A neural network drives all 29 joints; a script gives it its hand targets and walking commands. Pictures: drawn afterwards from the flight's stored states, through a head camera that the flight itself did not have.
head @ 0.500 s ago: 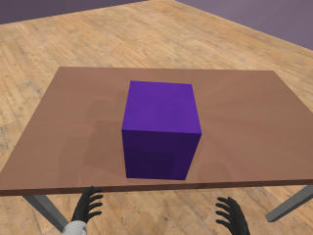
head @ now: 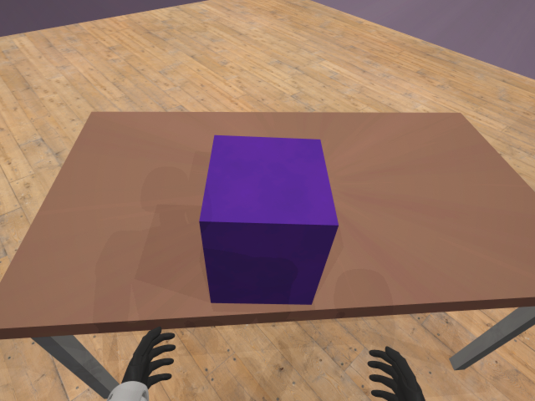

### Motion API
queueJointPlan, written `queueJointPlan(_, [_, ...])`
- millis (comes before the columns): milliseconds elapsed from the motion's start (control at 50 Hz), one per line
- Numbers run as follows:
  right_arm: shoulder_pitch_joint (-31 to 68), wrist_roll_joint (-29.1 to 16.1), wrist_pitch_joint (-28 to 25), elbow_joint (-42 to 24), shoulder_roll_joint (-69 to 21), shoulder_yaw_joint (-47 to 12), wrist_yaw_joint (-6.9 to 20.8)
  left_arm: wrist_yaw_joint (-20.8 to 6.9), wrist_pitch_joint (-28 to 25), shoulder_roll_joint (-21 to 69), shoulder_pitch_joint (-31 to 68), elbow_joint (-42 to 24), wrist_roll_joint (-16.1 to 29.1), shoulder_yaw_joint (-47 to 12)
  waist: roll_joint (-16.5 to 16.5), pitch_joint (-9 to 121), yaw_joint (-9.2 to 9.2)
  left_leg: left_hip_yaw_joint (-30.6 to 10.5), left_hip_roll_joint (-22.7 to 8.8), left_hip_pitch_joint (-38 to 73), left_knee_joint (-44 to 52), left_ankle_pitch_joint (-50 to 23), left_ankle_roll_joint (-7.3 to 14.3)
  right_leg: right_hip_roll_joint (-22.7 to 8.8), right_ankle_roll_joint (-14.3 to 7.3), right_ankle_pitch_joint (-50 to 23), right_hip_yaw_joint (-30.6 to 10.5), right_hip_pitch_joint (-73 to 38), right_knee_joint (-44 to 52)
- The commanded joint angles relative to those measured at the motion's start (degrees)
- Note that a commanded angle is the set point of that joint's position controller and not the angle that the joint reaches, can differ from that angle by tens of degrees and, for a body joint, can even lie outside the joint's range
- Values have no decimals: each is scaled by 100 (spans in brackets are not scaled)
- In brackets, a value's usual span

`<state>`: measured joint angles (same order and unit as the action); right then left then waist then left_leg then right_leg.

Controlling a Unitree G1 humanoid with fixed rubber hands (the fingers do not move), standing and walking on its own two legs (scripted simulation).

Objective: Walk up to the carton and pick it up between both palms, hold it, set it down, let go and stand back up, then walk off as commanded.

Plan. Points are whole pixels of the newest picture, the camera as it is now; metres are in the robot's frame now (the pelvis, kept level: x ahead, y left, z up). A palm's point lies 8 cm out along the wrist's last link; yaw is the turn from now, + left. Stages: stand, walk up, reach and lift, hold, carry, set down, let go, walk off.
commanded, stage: stand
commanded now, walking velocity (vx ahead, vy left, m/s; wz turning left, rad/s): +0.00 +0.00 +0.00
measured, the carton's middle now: (264, 222) +0.44 +0.04 -0.01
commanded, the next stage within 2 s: walk off in 1.06 s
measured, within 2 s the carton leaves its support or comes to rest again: neither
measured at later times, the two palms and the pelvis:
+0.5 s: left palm out of the picture +0.14 +0.25 -0.10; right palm out of the picture +0.17 -0.26 -0.08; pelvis +0.03 +0.00 +0.00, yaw +0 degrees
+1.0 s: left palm out of the picture +0.13 +0.26 -0.10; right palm out of the picture +0.16 -0.26 -0.09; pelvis +0.03 +0.00 +0.00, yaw +0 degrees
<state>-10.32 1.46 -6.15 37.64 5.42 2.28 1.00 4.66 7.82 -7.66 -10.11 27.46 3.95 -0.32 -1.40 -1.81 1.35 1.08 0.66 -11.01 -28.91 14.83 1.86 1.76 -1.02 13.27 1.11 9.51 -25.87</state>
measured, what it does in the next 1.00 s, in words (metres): stands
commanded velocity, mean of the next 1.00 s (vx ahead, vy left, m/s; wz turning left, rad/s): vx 0.00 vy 0.00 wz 0.00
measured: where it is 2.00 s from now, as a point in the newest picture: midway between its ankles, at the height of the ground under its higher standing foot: outside the picture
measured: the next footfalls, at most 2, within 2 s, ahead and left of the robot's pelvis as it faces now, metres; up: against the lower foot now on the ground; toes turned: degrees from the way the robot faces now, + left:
none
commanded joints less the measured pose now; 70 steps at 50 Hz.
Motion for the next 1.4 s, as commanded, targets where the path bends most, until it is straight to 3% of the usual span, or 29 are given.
queueJointPlan(0, [477, 259, 144, -199, 2007, 264, -171, -190, -591, -1797, -341, 201, -702, 638, 414, 230, 216, -506, -512, -735, 632, 152, -21, -619, -125, -125, -728, -115, 184])
queueJointPlan(40, [672, 166, 200, -324, 1770, 218, -180, -180, -713, -1840, 63, 256, -768, 639, -99, 101, 84, -582, -566, -528, 591, 240, 29, -745, -193, 575, -907, 360, 427])
queueJointPlan(100, [278, 96, 258, -265, 1938, 283, -110, -298, -937, -1832, 150, 297, -794, 572, 309, 171, -168, -559, -526, -148, 603, 35, -29, -683, -187, 520, -833, 503, 334])
queueJointPlan(140, [213, 106, 283, -187, 1849, 217, -119, -343, -950, -1902, -203, 515, -737, 568, 199, 238, -33, -598, -631, -84, 659, -236, 0, -587, -179, 272, -800, 309, 287])
queueJointPlan(160, [479, 105, 266, -190, 2045, 217, -126, -368, -1016, -1858, -209, 535, -682, 512, 617, 223, 95, -669, -613, -358, 507, -335, 57, -695, -200, -67, -862, 124, 371])
queueJointPlan(200, [144, 2, 290, -140, 2103, 242, -162, -383, -1038, -1985, 66, 620, -737, 539, 126, 341, -206, -722, -689, -253, 640, -253, 83, -751, -252, -349, -928, 31, 304])
queueJointPlan(220, [328, 103, 329, -61, 2170, 235, -146, -363, -1027, -2101, 164, 650, -718, 547, -61, 305, -108, -588, -596, -239, 684, -248, 86, -676, -193, -530, -788, 63, 218])
queueJointPlan(240, [465, 49, 315, -182, 2200, 243, -153, -356, -1057, -2130, 46, 563, -716, 585, 342, 531, -85, -680, -589, -83, 634, -626, 119, -723, -242, -455, -865, 135, 233])
queueJointPlan(320, [589, 12, 344, -184, 2290, 238, -141, -388, -1060, -2183, -204, 766, -681, 527, 641, 429, 23, -647, -664, -77, 493, -1151, 52, -754, -220, -831, -879, 0, 299])
queueJointPlan(340, [567, 34, 307, -130, 2300, 221, -152, -346, -1062, -2346, 39, 852, -665, 571, 121, 420, 15, -630, -629, -217, 568, -990, 54, -684, -233, -733, -850, -88, 243])
queueJointPlan(360, [423, 34, 361, -70, 2276, 205, -137, -344, -1095, -2121, -233, 863, -663, 544, 397, 606, -35, -543, -619, -71, 464, -1102, 110, -768, -197, -1204, -842, -170, 207])
queueJointPlan(380, [354, -8, 354, -91, 2232, 245, -147, -354, -1086, -2373, -265, 876, -692, 601, 28, 862, 21, -601, -657, 211, 494, -1292, 55, -644, -154, -1037, -710, -174, 147])
queueJointPlan(420, [288, -37, 372, 7, 2354, 214, -120, -316, -1078, -2305, -315, 1034, -607, 542, 495, 792, -108, -589, -703, 377, 577, -1516, 56, -747, -171, -1199, -852, -121, 298])
queueJointPlan(500, [428, -46, 284, 123, 2493, 333, -135, -341, -1032, -1905, 71, 912, -562, 447, 238, 983, -178, -617, -712, 537, 458, -1942, 76, -732, -245, -1737, -667, -154, 175])
queueJointPlan(620, [375, -35, 324, 154, 2553, 285, -199, -335, -1047, -2116, -95, 1108, -510, 417, 482, 853, -25, -783, -713, 410, 617, -1891, 67, -762, -239, -1080, -695, -270, 233])
queueJointPlan(720, [130, -17, 323, 171, 2308, 203, -188, -346, -1067, -2353, -8, 1172, -602, 514, 322, 652, -229, -763, -805, 291, 595, -1648, 123, -793, -231, -1101, -858, -123, 215])
queueJointPlan(760, [473, 2, 298, 186, 2475, 235, -164, -341, -1046, -2223, -127, 1266, -542, 495, 659, 816, -125, -741, -761, 394, 606, -1662, 125, -760, -220, -1021, -873, -206, 332])
queueJointPlan(820, [296, -10, 327, 309, 2471, 253, -154, -359, -1088, -2278, -134, 1277, -543, 437, 177, 697, -152, -760, -806, 446, 534, -1796, 147, -852, -206, -1648, -753, -208, 300])
queueJointPlan(1020, [546, -76, 340, 370, 2539, 286, -127, -346, -1124, -2225, -83, 1535, -594, 379, 521, 696, -92, -648, -680, 447, 616, -1432, 31, -867, -144, -1292, -814, -254, 475])
queueJointPlan(1040, [458, -43, 336, 278, 2232, 195, -159, -345, -1123, -2278, 23, 1541, -588, 414, 183, 509, -202, -741, -807, 501, 664, -1497, 91, -890, -178, -1255, -943, -14, 480])
queueJointPlan(1060, [263, -21, 314, 438, 2371, 224, -161, -362, -1187, -2098, 124, 1511, -602, 390, 607, 740, -107, -693, -758, 488, 645, -1499, 103, -893, -221, -1129, -906, -68, 461])
queueJointPlan(1100, [480, -30, 324, 377, 2335, 237, -156, -340, -1165, -2315, 7, 1576, -616, 468, 106, 794, -133, -710, -779, 688, 689, -1608, 107, -801, -193, -1184, -760, -108, 445])
queueJointPlan(1120, [301, -9, 332, 441, 2318, 137, -132, -365, -1144, -2312, 178, 1671, -616, 451, 604, 637, -231, -660, -839, 454, 700, -1580, 119, -826, -186, -1281, -877, -198, 433])
queueJointPlan(1200, [453, 27, 316, 572, 2495, 234, -171, -323, -1164, -2345, -115, 1769, -524, 458, 510, 702, 7, -659, -764, 460, 696, -2040, 78, -825, -195, -1640, -727, -373, 412])
queueJointPlan(1240, [-119, -11, 439, 483, 2861, 370, -177, -352, -944, -2592, -217, 1533, -486, 750, 365, 188, -164, -699, -659, 1, -85, -3257, 274, -727, -188, -2600, -702, 185, -337])
queueJointPlan(1280, [-356, -16, 533, 362, 2829, 368, -218, -332, -873, -2475, -222, 1350, -481, 816, 765, 301, -237, -676, -804, 2, -215, -3821, 340, -693, -211, -2680, -632, 255, -784])
queueJointPlan(1300, [-234, -11, 616, 343, 2791, 361, -219, -371, -805, -2418, -165, 1392, -476, 800, 561, 260, -234, -662, -893, -15, -113, -3242, 493, -530, -185, -2085, -538, 531, -1041])
queueJointPlan(1340, [-216, -13, 687, 201, 3000, 473, -213, -389, -689, -2389, -102, 1348, -496, 757, 1029, 188, -286, -1416, -1318, -139, 402, -2844, 857, -161, -109, -612, -411, 851, -1632])
queueJointPlan(1380, [52, -76, 674, 28, 3033, 441, -205, -402, -667, -2326, -231, 1340, -506, 842, 1310, 112, -205, -1957, -1909, -657, 745, -2998, 1551, 115, -129, 1645, -294, 826, -2625])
